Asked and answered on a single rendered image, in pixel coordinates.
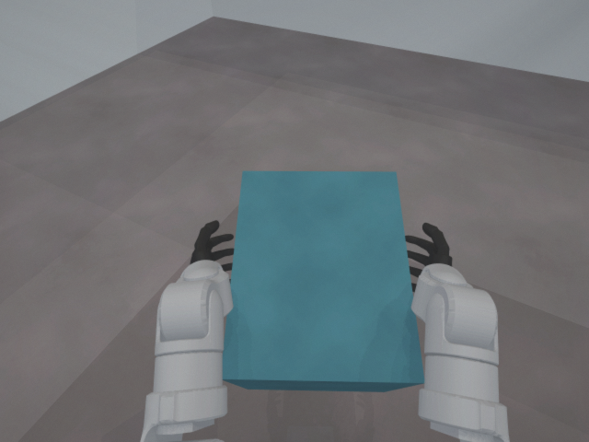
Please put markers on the robot left hand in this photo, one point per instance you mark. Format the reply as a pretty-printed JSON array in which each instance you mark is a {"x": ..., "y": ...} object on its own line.
[{"x": 204, "y": 245}]

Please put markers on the carton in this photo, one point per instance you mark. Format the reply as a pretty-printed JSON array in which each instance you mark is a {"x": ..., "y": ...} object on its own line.
[{"x": 321, "y": 285}]

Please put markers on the robot right hand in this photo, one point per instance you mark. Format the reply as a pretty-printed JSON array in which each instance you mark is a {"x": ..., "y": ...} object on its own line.
[{"x": 439, "y": 251}]

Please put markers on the left robot forearm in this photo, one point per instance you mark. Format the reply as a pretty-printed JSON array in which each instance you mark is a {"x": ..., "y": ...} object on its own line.
[{"x": 188, "y": 382}]

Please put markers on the right robot forearm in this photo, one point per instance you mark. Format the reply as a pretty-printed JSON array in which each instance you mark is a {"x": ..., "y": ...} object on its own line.
[{"x": 461, "y": 387}]

